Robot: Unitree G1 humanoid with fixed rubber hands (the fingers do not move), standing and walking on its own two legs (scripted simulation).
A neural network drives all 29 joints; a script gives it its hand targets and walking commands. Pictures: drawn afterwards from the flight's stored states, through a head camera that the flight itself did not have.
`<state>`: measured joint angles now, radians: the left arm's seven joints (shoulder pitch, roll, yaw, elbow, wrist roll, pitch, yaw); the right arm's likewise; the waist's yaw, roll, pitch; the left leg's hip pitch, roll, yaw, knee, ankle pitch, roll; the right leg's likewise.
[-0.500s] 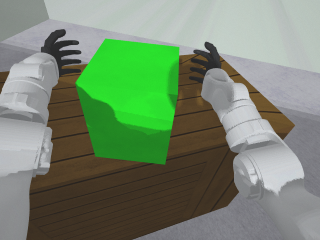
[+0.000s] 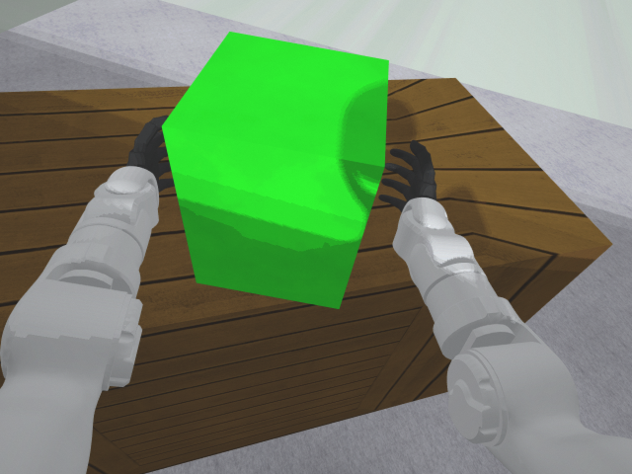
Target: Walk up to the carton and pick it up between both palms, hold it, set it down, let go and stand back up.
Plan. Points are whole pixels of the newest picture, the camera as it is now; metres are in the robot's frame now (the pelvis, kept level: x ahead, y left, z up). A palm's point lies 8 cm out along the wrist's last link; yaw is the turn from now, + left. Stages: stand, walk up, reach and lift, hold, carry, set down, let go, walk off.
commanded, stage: reach and lift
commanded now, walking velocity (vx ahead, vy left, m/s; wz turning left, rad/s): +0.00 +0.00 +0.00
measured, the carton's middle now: (287, 177) +0.48 -0.06 +0.12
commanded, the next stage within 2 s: none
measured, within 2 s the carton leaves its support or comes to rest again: neither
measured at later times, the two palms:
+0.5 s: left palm (158, 150) +0.51 +0.09 +0.16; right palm (403, 191) +0.41 -0.19 +0.15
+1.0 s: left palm (162, 153) +0.51 +0.09 +0.16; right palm (403, 192) +0.41 -0.18 +0.15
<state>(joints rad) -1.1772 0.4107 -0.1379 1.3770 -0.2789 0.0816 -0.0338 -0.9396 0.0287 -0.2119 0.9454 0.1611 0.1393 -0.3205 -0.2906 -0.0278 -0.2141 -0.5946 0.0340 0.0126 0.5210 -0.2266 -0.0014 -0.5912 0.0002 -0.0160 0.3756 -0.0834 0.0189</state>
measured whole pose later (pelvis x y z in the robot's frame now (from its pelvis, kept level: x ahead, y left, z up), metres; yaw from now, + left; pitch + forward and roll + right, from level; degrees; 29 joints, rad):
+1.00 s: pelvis +0.01 +0.01 +0.01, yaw -1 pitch +12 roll -1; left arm -1.18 0.28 0.15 1.30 0.04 0.08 -0.06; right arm -0.96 0.13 -0.45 0.91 -0.08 0.09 -0.31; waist -0.23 -0.04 -0.14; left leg -0.43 0.02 0.05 0.43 -0.22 0.02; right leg -0.45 -0.02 0.00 0.31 -0.07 0.04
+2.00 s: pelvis +0.05 +0.02 +0.02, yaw -1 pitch +1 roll -2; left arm -0.97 0.10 0.33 1.05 0.28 0.14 -0.06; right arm -0.73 0.18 -0.54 0.78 -0.22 -0.02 -0.19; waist -0.17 -0.03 -0.03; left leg -0.10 0.00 0.05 0.34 -0.26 0.03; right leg -0.12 -0.03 -0.02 0.22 -0.11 0.05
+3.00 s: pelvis +0.03 +0.00 +0.02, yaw +2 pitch +1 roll -2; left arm -0.84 0.06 0.18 0.81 0.16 0.20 0.06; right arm -0.71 0.01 -0.25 0.88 0.02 -0.11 -0.21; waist -0.12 0.01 -0.07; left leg -0.16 0.03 -0.01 0.37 -0.24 0.00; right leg -0.14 -0.01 -0.10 0.22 -0.10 0.02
